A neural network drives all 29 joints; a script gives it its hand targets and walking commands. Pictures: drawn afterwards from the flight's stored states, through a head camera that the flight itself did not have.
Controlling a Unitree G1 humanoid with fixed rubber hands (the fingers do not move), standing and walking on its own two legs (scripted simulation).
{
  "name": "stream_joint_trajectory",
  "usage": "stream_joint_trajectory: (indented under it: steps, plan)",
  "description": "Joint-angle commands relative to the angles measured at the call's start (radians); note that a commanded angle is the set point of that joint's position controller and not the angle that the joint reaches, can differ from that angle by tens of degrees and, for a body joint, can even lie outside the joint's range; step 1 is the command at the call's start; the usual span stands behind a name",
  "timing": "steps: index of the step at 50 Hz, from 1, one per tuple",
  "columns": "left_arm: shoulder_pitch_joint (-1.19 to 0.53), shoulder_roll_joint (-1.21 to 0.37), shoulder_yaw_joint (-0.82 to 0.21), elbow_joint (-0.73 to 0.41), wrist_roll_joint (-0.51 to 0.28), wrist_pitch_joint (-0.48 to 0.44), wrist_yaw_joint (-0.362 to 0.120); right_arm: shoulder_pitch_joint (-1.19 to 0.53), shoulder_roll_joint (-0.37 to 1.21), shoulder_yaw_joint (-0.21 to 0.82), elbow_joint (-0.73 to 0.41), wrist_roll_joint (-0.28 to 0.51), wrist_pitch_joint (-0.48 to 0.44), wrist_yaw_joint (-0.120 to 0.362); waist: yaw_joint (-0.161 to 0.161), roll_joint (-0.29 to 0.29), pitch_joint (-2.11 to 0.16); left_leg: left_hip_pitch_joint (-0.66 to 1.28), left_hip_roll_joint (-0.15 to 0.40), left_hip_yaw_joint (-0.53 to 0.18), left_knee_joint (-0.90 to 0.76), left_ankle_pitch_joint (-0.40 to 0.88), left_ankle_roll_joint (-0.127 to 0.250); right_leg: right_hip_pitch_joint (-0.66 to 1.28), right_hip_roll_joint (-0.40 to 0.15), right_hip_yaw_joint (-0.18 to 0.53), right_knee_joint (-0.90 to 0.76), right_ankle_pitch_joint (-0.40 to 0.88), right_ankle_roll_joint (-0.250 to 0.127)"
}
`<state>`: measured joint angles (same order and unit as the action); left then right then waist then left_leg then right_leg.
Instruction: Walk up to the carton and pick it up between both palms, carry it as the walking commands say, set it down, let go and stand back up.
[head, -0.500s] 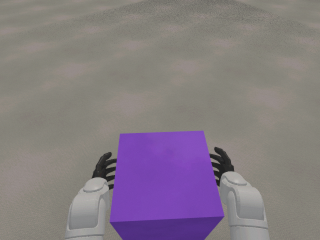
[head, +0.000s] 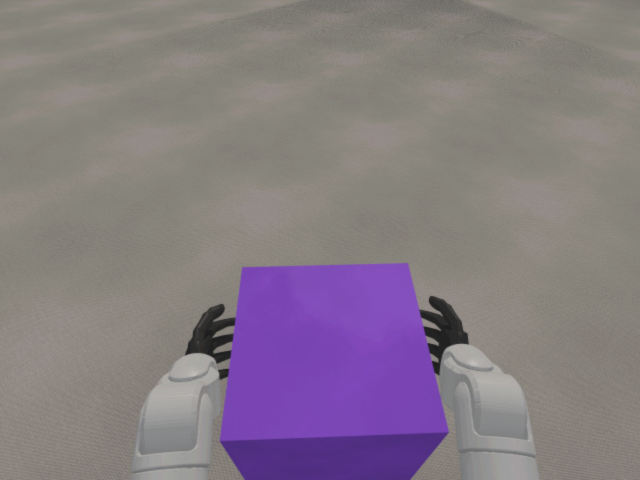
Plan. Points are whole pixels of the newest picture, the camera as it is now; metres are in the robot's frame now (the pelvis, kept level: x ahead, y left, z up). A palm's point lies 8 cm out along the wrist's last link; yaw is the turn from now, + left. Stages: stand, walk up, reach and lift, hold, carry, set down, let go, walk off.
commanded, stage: carry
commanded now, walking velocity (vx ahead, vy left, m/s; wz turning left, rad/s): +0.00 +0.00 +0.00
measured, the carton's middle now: (327, 382) +0.27 +0.00 -0.01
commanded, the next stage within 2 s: none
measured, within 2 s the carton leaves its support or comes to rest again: neither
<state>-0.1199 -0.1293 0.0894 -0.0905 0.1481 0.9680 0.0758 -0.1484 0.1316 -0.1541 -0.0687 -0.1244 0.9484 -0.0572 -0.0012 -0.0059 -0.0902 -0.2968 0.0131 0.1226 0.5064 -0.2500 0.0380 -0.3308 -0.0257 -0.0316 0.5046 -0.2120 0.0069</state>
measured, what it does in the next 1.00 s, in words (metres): stands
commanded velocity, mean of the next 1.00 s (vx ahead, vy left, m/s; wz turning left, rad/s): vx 0.00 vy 0.00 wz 0.00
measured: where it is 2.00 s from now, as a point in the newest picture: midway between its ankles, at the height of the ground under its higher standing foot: outside the picture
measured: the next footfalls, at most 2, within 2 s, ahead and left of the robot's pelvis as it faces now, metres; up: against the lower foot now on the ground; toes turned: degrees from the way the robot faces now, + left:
none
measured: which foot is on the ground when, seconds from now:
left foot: down 0.00-1.00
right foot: down 0.00-1.00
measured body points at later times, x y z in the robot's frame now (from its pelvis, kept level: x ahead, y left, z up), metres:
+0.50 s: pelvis +0.00 +0.01 +0.00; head -0.01 +0.01 +0.45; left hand +0.28 +0.15 +0.05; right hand +0.28 -0.15 +0.05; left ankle +0.01 +0.09 -0.74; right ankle +0.03 -0.12 -0.74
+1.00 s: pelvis +0.01 +0.01 +0.00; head -0.01 +0.01 +0.45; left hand +0.28 +0.16 +0.05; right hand +0.29 -0.15 +0.05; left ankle +0.01 +0.09 -0.74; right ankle +0.03 -0.12 -0.74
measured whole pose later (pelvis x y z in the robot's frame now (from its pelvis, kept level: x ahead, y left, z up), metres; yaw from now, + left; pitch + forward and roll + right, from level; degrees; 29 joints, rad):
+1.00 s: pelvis +0.01 +0.01 +0.00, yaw +0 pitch +2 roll +0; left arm -0.12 -0.13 0.08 -0.14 0.13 1.01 0.09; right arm -0.14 0.13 -0.15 -0.11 -0.11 0.98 -0.07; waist 0.00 0.00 -0.08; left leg -0.29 0.01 0.14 0.51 -0.26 0.05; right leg -0.32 -0.04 -0.03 0.51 -0.22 0.02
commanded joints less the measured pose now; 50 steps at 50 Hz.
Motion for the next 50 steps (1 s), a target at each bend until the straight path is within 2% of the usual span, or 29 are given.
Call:
stream_joint_trajectory:
  steps: [1,2,3,4,7,8,10,11,12,14,15,16,17,18,21,22,24,25,29,30,33,34,35,42,44,46,48,49,50]
  plan:
    - [-0.485,-0.781,-0.566,-0.178,-0.291,-0.039,-0.184,-0.419,0.765,0.630,-0.146,0.294,-0.003,0.201,0.003,-0.013,-0.248,0.088,0.119,-0.099,-0.068,0.180,0.014,0.095,-0.092,0.059,-0.048,0.170,-0.027]
    - [-0.442,-0.753,-0.533,-0.116,-0.259,-0.037,-0.184,-0.412,0.735,0.602,-0.119,0.270,-0.004,0.200,0.002,-0.004,-0.243,0.080,0.120,-0.099,-0.066,0.162,0.014,0.095,-0.094,0.068,-0.048,0.180,-0.032]
    - [-0.485,-0.775,-0.561,-0.183,-0.293,-0.039,-0.185,-0.426,0.746,0.619,-0.168,0.285,-0.001,0.196,0.000,0.004,-0.259,0.099,0.119,-0.099,-0.061,0.169,0.012,0.096,-0.099,0.068,-0.041,0.176,-0.032]
    - [-0.451,-0.747,-0.527,-0.126,-0.258,-0.038,-0.182,-0.366,0.735,0.577,-0.083,0.245,0.002,0.195,0.000,-0.016,-0.276,0.101,0.121,-0.107,-0.047,0.182,0.020,0.107,-0.094,0.061,-0.040,0.184,-0.029]
    - [-0.460,-0.771,-0.561,-0.175,-0.288,-0.032,-0.182,-0.418,0.754,0.627,-0.167,0.291,0.007,0.197,0.003,-0.007,-0.261,0.099,0.115,-0.102,-0.059,0.142,0.017,0.093,-0.099,0.064,-0.047,0.161,-0.028]
    - [-0.448,-0.753,-0.530,-0.115,-0.258,-0.037,-0.184,-0.382,0.732,0.586,-0.085,0.252,0.002,0.200,0.001,0.007,-0.246,0.101,0.115,-0.104,-0.071,0.151,0.021,0.081,-0.097,0.068,-0.044,0.156,-0.032]
    - [-0.456,-0.755,-0.540,-0.138,-0.270,-0.028,-0.185,-0.399,0.730,0.598,-0.127,0.264,0.008,0.197,0.001,-0.019,-0.226,0.070,0.126,-0.106,-0.074,0.139,0.021,0.092,-0.088,0.052,-0.051,0.135,-0.026]
    - [-0.488,-0.764,-0.582,-0.235,-0.314,-0.015,-0.179,-0.425,0.734,0.640,-0.208,0.314,0.023,0.195,0.002,0.009,-0.218,0.066,0.125,-0.110,-0.089,0.119,0.018,0.093,-0.085,0.058,-0.053,0.106,-0.028]
    - [-0.459,-0.753,-0.538,-0.148,-0.272,-0.018,-0.181,-0.389,0.718,0.584,-0.121,0.264,0.022,0.197,0.002,0.008,-0.226,0.072,0.127,-0.104,-0.089,0.139,0.018,0.096,-0.085,0.050,-0.051,0.109,-0.027]
    - [-0.465,-0.763,-0.576,-0.208,-0.309,0.000,-0.178,-0.396,0.725,0.623,-0.196,0.297,0.038,0.193,0.003,-0.010,-0.234,0.064,0.128,-0.115,-0.095,0.112,0.020,0.106,-0.085,0.053,-0.055,0.108,-0.027]
    - [-0.457,-0.744,-0.527,-0.111,-0.256,-0.005,-0.180,-0.362,0.719,0.563,-0.057,0.248,0.031,0.198,0.003,0.005,-0.237,0.081,0.130,-0.118,-0.095,0.148,0.022,0.106,-0.086,0.054,-0.055,0.115,-0.031]
    - [-0.429,-0.745,-0.504,-0.065,-0.239,-0.019,-0.184,-0.387,0.713,0.565,-0.066,0.238,0.015,0.198,0.001,-0.031,-0.238,0.092,0.128,-0.108,-0.083,0.171,0.023,0.098,-0.084,0.050,-0.051,0.131,-0.025]
    - [-0.496,-0.776,-0.573,-0.214,-0.314,-0.020,-0.185,-0.431,0.740,0.632,-0.204,0.305,0.016,0.196,0.001,-0.002,-0.226,0.085,0.121,-0.104,-0.087,0.127,0.021,0.089,-0.087,0.055,-0.055,0.115,-0.027]
    - [-0.459,-0.760,-0.534,-0.128,-0.277,-0.011,-0.184,-0.419,0.722,0.593,-0.139,0.273,0.021,0.195,0.001,0.004,-0.218,0.054,0.125,-0.114,-0.096,0.106,0.021,0.106,-0.084,0.056,-0.061,0.107,-0.027]
    - [-0.464,-0.769,-0.531,-0.097,-0.263,-0.017,-0.182,-0.398,0.725,0.578,-0.081,0.259,0.017,0.203,-0.001,0.021,-0.226,0.073,0.123,-0.102,-0.092,0.132,0.016,0.093,-0.086,0.050,-0.054,0.118,-0.025]
    - [-0.497,-0.769,-0.570,-0.197,-0.306,-0.024,-0.181,-0.420,0.735,0.621,-0.172,0.294,0.011,0.198,-0.001,0.004,-0.239,0.086,0.121,-0.100,-0.080,0.138,0.019,0.091,-0.090,0.052,-0.055,0.130,-0.024]
    - [-0.498,-0.780,-0.576,-0.216,-0.314,-0.014,-0.177,-0.445,0.746,0.633,-0.208,0.316,0.023,0.198,0.003,0.007,-0.251,0.088,0.121,-0.104,-0.079,0.168,0.021,0.103,-0.093,0.057,-0.048,0.141,-0.026]
    - [-0.464,-0.767,-0.555,-0.159,-0.287,-0.007,-0.176,-0.393,0.732,0.602,-0.136,0.279,0.030,0.197,0.004,0.008,-0.262,0.112,0.124,-0.106,-0.071,0.181,0.024,0.089,-0.087,0.057,-0.050,0.141,-0.026]
    - [-0.465,-0.761,-0.561,-0.176,-0.299,0.004,-0.179,-0.392,0.726,0.603,-0.156,0.291,0.039,0.197,0.000,0.018,-0.256,0.109,0.123,-0.098,-0.067,0.198,0.023,0.092,-0.086,0.050,-0.040,0.157,-0.024]
    - [-0.424,-0.750,-0.520,-0.089,-0.256,0.001,-0.180,-0.371,0.709,0.564,-0.083,0.250,0.035,0.200,0.003,0.006,-0.241,0.072,0.124,-0.104,-0.086,0.184,0.024,0.104,-0.085,0.048,-0.038,0.124,-0.025]
    - [-0.494,-0.760,-0.556,-0.176,-0.294,0.000,-0.179,-0.418,0.724,0.589,-0.149,0.286,0.038,0.199,0.001,0.026,-0.216,0.068,0.126,-0.105,-0.097,0.155,0.021,0.094,-0.083,0.044,-0.045,0.101,-0.016]
    - [-0.472,-0.768,-0.541,-0.126,-0.284,0.000,-0.184,-0.392,0.732,0.582,-0.096,0.273,0.038,0.199,0.001,-0.017,-0.224,0.071,0.127,-0.107,-0.093,0.135,0.022,0.089,-0.078,0.049,-0.055,0.094,-0.019]
    - [-0.487,-0.779,-0.566,-0.189,-0.308,0.004,-0.177,-0.443,0.743,0.626,-0.196,0.316,0.041,0.199,0.001,-0.003,-0.237,0.094,0.126,-0.107,-0.086,0.154,0.024,0.088,-0.078,0.046,-0.046,0.117,-0.016]
    - [-0.473,-0.760,-0.532,-0.123,-0.275,0.009,-0.176,-0.416,0.727,0.573,-0.098,0.279,0.044,0.203,0.000,0.011,-0.236,0.099,0.124,-0.091,-0.080,0.210,0.026,0.091,-0.083,0.041,-0.039,0.134,-0.012]
    - [-0.490,-0.781,-0.565,-0.189,-0.309,0.002,-0.181,-0.432,0.738,0.623,-0.175,0.306,0.039,0.199,0.002,-0.038,-0.238,0.107,0.129,-0.096,-0.077,0.207,0.022,0.090,-0.091,0.051,-0.037,0.154,-0.022]
    - [-0.466,-0.768,-0.530,-0.113,-0.270,-0.004,-0.184,-0.412,0.733,0.586,-0.109,0.262,0.030,0.200,-0.001,-0.009,-0.240,0.110,0.123,-0.087,-0.075,0.171,0.023,0.076,-0.092,0.052,-0.051,0.150,-0.019]
    - [-0.479,-0.776,-0.570,-0.194,-0.311,-0.004,-0.183,-0.451,0.750,0.642,-0.210,0.317,0.029,0.196,0.004,0.002,-0.260,0.098,0.124,-0.093,-0.065,0.236,0.023,0.106,-0.086,0.040,-0.027,0.170,-0.019]
    - [-0.470,-0.778,-0.555,-0.141,-0.283,-0.005,-0.181,-0.404,0.746,0.601,-0.120,0.277,0.030,0.200,0.004,0.024,-0.263,0.094,0.126,-0.096,-0.061,0.252,0.024,0.118,-0.092,0.045,-0.030,0.189,-0.020]
    - [-0.476,-0.781,-0.579,-0.197,-0.315,0.002,-0.178,-0.422,0.746,0.628,-0.190,0.310,0.034,0.198,0.001,0.000,-0.258,0.104,0.126,-0.088,-0.065,0.236,0.020,0.098,-0.094,0.050,-0.029,0.181,-0.023]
